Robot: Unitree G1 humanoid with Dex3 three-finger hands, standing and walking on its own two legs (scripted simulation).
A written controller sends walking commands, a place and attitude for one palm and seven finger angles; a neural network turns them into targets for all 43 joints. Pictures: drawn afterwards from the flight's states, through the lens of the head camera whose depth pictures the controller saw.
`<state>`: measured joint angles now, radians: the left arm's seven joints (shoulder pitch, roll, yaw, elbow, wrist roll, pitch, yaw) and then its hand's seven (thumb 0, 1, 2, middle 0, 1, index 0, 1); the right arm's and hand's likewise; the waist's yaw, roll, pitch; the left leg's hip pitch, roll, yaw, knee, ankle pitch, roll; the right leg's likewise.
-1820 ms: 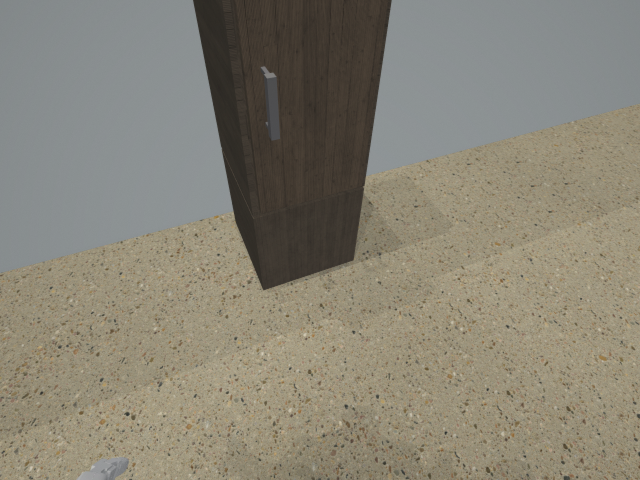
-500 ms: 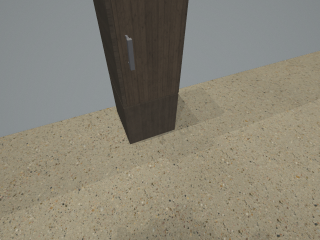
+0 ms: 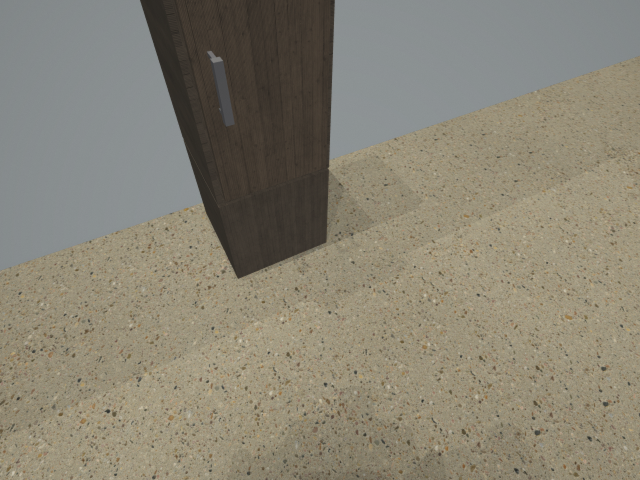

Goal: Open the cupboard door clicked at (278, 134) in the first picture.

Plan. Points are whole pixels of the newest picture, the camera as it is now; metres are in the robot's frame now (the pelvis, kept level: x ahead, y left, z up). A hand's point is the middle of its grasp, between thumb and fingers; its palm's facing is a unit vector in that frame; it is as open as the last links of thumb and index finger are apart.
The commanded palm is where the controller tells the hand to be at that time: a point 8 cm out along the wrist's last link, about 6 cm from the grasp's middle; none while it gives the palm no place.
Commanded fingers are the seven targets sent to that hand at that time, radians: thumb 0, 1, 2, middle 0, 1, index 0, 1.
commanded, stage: walk to a spot facing it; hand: left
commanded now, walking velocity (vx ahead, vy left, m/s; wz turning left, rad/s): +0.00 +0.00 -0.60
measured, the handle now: (220, 89) +0.88 +0.30 +0.02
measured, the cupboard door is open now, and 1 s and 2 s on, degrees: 0 0 0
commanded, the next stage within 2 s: none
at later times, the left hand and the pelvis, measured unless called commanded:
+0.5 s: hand out of the picture +0.05 +0.16 -0.15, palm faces -0.16 -0.95 -0.26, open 7.4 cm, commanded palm none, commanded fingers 0.00 0.90 0.90 -0.20 -0.30 -0.20 -0.30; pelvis -0.03 -0.03 +0.01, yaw -15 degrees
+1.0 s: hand (196, 474) +0.15 +0.19 -0.16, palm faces -0.46 -0.87 -0.20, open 7.4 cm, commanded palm none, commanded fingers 0.00 0.90 0.90 -0.20 -0.30 -0.20 -0.30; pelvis -0.01 +0.03 +0.01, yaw -33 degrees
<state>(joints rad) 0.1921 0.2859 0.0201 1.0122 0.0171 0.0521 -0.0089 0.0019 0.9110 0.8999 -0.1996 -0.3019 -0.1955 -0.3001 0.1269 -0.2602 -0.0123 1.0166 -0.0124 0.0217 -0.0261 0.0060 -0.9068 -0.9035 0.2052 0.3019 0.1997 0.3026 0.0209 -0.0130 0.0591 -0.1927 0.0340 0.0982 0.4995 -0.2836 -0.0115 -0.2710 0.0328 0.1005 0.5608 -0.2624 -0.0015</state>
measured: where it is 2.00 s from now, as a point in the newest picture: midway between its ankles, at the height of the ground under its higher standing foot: outside the picture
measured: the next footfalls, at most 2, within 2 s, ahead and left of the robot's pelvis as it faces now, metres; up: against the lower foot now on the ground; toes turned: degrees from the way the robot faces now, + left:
left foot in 0.74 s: +0.03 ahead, +0.11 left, +0.00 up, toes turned -24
right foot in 1.30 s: +0.04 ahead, -0.24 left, +0.00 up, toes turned -52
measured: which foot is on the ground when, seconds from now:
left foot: down 0.00-0.14, up 0.16-0.72, down 0.74-1.00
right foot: down 0.00-0.74, up 0.76-1.00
